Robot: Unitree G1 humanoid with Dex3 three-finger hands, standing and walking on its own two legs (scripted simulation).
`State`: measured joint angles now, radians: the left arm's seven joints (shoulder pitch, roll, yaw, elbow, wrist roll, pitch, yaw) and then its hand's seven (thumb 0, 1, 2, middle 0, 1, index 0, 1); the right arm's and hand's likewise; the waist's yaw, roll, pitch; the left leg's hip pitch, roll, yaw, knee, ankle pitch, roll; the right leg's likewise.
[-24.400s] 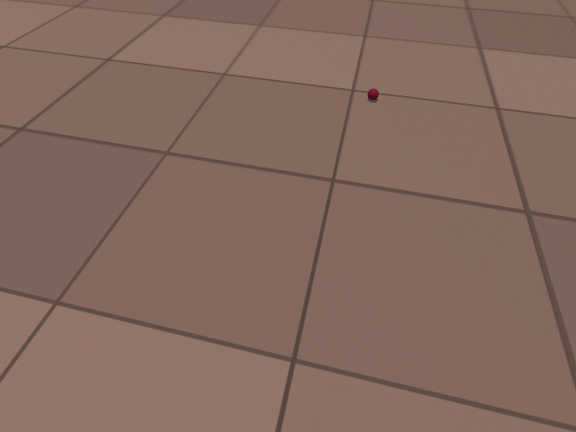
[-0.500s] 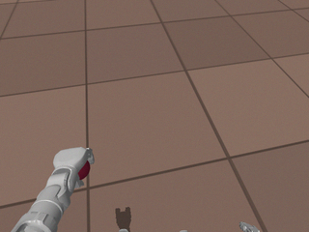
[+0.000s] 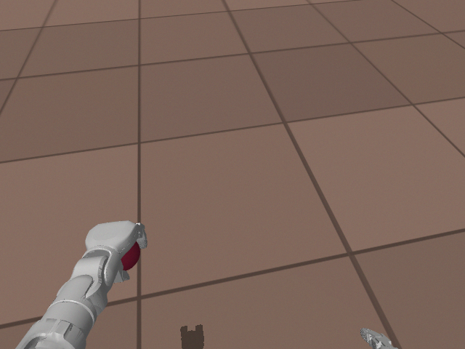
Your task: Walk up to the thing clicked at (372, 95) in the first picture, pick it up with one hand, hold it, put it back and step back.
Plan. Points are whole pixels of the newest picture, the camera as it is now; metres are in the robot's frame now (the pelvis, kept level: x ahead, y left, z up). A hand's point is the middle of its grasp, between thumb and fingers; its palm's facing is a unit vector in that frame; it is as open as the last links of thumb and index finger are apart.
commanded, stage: hold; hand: left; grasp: from above
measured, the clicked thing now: (121, 253) +0.32 +0.23 -0.07
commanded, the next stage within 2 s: crouch in 1.38 s
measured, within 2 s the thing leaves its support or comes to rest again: neither
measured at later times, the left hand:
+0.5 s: hand (119, 267) +0.28 +0.21 -0.04, palm faces -0.46 -0.07 -0.88, open 8.7 cm
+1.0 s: hand (117, 268) +0.28 +0.21 -0.03, palm faces -0.46 -0.07 -0.89, open 8.7 cm
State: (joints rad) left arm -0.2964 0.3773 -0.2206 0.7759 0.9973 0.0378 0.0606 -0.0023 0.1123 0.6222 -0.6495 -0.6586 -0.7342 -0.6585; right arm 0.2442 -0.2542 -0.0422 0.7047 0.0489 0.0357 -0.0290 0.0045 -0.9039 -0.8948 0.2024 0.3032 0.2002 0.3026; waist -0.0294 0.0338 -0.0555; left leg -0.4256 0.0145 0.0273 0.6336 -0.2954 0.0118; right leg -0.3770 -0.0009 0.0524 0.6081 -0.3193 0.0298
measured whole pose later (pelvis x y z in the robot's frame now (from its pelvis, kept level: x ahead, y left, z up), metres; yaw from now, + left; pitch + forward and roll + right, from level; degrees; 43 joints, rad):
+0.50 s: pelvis -0.01 -0.01 +0.01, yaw +0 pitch +2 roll +0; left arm -0.25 0.38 -0.22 0.69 0.99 0.02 0.01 0.01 0.10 0.67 -0.63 -0.69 -0.72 -0.69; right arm 0.22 -0.26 -0.03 0.68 0.05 0.05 -0.03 0.01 -0.90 -0.90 0.20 0.30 0.20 0.30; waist -0.01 0.05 -0.02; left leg -0.34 0.01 0.03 0.54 -0.24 0.01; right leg -0.30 0.00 0.05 0.53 -0.27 0.02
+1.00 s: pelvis -0.01 -0.01 +0.01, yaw +0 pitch +0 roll +0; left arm -0.22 0.39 -0.23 0.62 0.98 0.03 -0.04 0.01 0.10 0.68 -0.61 -0.71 -0.70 -0.71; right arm 0.19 -0.25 -0.02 0.67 0.07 0.06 -0.05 0.01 -0.91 -0.90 0.20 0.30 0.20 0.30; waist 0.00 0.05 -0.01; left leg -0.28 0.01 0.03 0.49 -0.22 0.00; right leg -0.25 0.00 0.05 0.50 -0.26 0.02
